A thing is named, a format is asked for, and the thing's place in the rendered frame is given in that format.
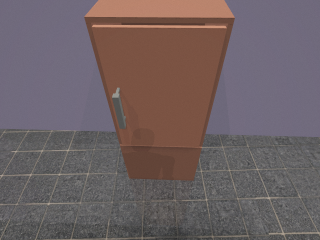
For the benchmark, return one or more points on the cupboard door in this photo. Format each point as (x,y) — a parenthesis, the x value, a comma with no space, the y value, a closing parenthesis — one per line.
(166,75)

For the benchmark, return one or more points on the handle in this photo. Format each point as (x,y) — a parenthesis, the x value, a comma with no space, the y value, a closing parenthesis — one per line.
(119,109)

